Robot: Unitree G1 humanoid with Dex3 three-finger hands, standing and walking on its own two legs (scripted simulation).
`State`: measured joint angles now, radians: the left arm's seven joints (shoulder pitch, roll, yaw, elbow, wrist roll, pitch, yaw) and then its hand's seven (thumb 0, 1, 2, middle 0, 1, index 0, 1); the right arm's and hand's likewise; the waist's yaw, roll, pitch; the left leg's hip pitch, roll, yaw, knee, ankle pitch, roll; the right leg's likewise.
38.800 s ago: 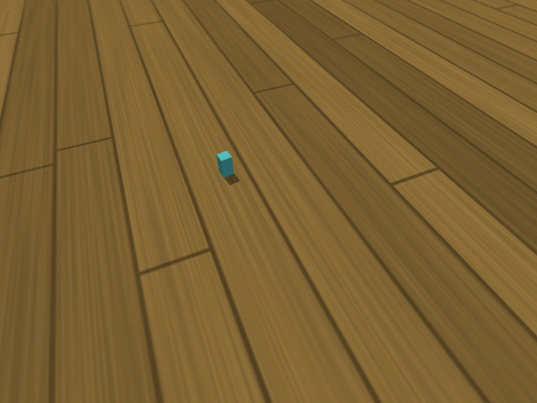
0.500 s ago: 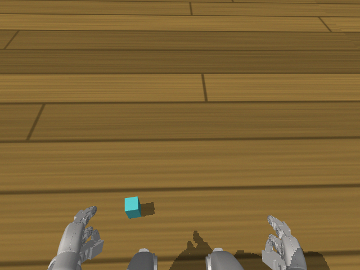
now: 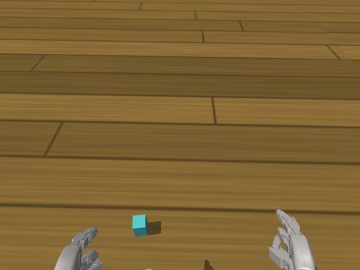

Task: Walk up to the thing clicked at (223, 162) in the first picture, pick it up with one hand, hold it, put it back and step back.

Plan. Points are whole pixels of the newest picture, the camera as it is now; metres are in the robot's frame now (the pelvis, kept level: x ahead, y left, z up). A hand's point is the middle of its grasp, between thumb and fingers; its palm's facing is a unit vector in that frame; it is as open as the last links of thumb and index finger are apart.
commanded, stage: home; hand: left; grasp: from above
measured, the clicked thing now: (140, 225) +0.45 +0.20 -0.65
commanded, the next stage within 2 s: stand in 1.68 s
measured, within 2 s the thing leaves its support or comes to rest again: neither
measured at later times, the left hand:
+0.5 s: hand (100, 266) +0.16 +0.18 -0.04, palm faces +0.03 -0.98 -0.20, open 7.4 cm
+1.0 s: hand (100, 266) +0.17 +0.18 -0.04, palm faces +0.03 -0.98 -0.20, open 7.4 cm
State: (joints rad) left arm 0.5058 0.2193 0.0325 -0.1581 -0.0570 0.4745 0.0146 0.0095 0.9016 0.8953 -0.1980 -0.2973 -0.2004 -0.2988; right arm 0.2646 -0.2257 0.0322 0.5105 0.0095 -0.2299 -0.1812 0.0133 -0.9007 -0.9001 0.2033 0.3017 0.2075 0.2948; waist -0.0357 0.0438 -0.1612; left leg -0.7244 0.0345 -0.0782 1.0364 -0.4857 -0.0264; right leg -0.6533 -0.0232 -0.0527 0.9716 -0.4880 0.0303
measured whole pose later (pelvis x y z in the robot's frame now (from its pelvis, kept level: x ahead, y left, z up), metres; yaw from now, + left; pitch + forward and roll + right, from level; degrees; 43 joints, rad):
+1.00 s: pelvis +0.00 +0.00 +0.00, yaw -1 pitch +9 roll -3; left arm 0.50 0.22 0.03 -0.14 -0.06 0.47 0.01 0.01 0.90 0.90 -0.20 -0.30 -0.20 -0.30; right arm 0.28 -0.22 0.03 0.55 0.00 -0.24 -0.19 0.01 -0.90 -0.90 0.20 0.30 0.21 0.29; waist -0.04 0.05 -0.16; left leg -0.71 0.04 -0.07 1.03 -0.49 -0.03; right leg -0.64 -0.02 -0.04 0.97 -0.49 0.03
